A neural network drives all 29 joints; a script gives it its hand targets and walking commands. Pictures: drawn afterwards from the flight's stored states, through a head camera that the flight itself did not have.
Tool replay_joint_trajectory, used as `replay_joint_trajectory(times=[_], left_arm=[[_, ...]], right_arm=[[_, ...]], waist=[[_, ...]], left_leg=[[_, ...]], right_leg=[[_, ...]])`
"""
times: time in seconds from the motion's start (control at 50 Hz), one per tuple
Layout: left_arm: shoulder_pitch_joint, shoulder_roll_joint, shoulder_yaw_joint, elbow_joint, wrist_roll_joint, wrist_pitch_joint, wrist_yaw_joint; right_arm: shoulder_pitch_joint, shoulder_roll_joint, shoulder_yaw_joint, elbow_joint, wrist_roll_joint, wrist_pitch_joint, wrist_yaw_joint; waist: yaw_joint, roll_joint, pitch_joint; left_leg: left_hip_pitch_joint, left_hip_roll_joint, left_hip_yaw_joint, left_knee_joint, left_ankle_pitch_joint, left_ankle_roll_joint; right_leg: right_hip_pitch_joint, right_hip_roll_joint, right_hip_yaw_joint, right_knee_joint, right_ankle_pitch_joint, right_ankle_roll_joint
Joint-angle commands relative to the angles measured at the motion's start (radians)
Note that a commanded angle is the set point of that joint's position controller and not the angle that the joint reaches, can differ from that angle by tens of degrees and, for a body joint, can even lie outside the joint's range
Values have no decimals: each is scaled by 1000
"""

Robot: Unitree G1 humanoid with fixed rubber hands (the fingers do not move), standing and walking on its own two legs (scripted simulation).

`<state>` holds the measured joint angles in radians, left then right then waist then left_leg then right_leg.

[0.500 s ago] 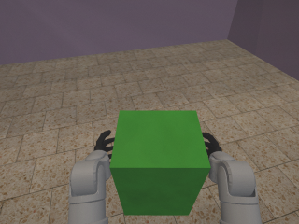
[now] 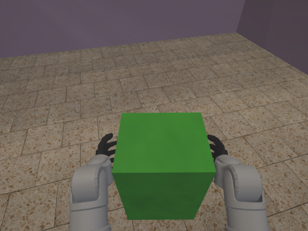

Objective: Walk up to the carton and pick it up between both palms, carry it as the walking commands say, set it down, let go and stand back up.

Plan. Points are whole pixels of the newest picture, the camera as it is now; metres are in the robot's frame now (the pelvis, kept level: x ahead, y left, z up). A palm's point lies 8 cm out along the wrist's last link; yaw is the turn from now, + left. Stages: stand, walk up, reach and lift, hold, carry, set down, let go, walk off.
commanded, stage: carry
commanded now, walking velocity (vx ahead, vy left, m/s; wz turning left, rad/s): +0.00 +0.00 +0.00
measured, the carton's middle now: (161, 171) +0.28 +0.01 +0.03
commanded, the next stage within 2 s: none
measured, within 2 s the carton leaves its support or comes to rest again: neither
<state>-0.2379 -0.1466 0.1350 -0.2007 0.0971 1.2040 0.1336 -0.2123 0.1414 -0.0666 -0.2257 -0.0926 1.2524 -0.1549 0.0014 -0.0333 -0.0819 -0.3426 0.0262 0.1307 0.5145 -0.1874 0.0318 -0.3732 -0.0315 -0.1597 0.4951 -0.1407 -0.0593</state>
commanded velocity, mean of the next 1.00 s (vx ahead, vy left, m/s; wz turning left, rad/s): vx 0.00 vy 0.00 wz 0.00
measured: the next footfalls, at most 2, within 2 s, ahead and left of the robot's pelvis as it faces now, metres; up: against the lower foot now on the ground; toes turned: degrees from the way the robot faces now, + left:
none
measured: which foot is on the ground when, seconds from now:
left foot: down 0.00-1.00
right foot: down 0.00-1.00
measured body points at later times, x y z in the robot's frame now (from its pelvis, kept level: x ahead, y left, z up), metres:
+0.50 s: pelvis -0.01 +0.01 +0.00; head -0.03 +0.02 +0.45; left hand +0.28 +0.16 +0.06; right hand +0.27 -0.13 +0.07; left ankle +0.05 +0.10 -0.73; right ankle +0.08 -0.09 -0.73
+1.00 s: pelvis -0.01 +0.01 +0.00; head -0.03 +0.02 +0.45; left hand +0.29 +0.16 +0.05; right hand +0.28 -0.12 +0.05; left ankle +0.05 +0.10 -0.73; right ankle +0.08 -0.09 -0.73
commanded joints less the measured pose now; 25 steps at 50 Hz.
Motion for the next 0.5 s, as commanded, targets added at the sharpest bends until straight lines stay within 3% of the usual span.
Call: replay_joint_trajectory(times=[0.0,0.48], left_arm=[[-517,-971,-702,-84,-422,-4,-282],[-500,-947,-659,-17,-368,-89,-268]], right_arm=[[-660,970,667,-175,416,-74,266],[-641,941,616,-102,368,-157,258]], waist=[[1,31,-331],[0,33,-349]], left_leg=[[64,110,-115,-103,-87,15],[35,108,-130,-106,-106,20]], right_leg=[[136,-144,164,-122,-160,5],[132,-133,159,-96,-146,12]])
